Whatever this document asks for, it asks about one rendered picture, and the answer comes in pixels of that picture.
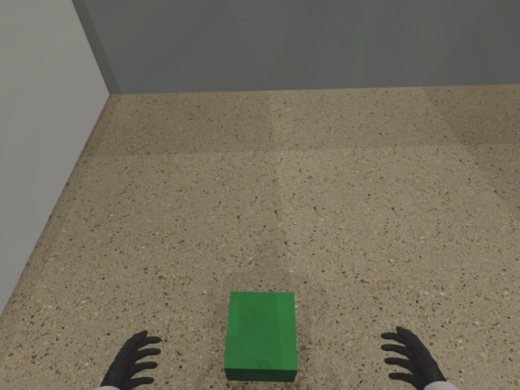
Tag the robot right hand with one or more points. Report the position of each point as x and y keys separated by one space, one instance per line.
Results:
x=421 y=364

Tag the carton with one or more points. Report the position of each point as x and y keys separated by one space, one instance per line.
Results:
x=261 y=343

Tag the robot left hand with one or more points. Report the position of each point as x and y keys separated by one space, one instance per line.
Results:
x=123 y=368

